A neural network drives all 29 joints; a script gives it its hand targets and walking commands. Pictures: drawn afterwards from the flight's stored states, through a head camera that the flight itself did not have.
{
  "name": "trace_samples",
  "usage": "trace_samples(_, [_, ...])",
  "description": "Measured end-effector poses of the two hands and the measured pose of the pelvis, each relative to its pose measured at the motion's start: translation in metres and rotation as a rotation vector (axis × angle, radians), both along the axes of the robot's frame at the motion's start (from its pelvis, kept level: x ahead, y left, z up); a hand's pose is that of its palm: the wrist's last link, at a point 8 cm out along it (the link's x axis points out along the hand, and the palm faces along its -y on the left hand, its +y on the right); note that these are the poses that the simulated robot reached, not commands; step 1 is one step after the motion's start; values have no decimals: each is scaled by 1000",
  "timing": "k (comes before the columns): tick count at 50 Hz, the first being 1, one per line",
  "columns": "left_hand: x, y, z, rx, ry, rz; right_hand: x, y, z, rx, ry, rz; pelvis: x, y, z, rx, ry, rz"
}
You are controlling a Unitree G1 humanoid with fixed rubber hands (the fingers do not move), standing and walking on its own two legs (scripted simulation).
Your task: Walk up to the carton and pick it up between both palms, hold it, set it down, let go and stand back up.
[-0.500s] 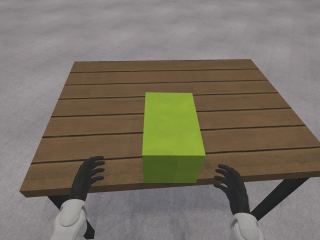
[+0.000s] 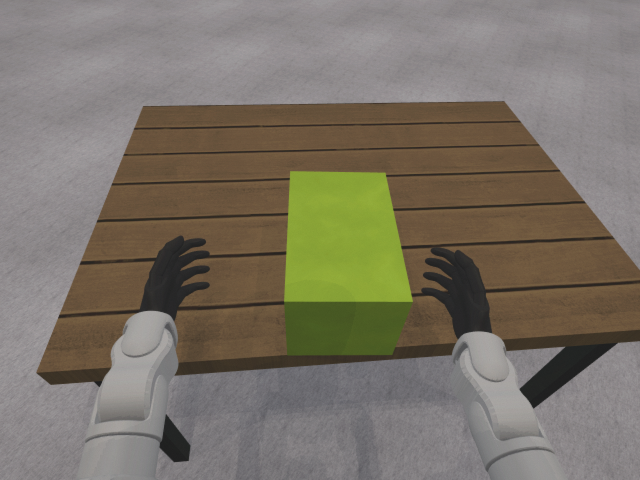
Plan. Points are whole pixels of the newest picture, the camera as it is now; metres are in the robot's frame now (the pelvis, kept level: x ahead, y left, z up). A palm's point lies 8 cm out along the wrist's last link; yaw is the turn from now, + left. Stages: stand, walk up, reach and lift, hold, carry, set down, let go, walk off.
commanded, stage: reach and lift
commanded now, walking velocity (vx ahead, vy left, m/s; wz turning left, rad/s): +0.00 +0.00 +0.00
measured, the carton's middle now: (339, 259) +0.46 +0.03 -0.02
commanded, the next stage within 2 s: none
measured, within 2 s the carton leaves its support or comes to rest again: neither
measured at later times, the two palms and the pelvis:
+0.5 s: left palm (174, 235) +0.37 +0.24 +0.11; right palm (440, 239) +0.41 -0.09 +0.10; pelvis +0.00 +0.00 +0.00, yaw +1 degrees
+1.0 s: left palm (181, 185) +0.42 +0.24 +0.14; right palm (449, 184) +0.47 -0.10 +0.15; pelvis +0.00 -0.01 +0.00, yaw +0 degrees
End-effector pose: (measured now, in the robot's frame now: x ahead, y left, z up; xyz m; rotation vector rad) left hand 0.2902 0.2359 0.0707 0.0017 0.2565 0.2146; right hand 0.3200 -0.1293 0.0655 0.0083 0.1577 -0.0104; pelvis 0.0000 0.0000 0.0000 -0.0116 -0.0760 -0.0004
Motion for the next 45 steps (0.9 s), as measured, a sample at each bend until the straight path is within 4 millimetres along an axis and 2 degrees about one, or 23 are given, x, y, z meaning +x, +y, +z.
trace_samples(12, [38, -3, 21, -15, -6, 9, 42, 8, 18, -11, 19, -1, -6, -4, 0, -1, 35, 2])
trace_samples(24, [74, 5, 33, -3, -13, 34, 89, 34, 34, -26, 42, 36, -2, -5, -1, -8, 92, 11])
trace_samples(45, [124, 4, 63, 2, -10, 30, 137, 29, 74, -31, 91, 15, 3, -5, -3, -12, 194, 3])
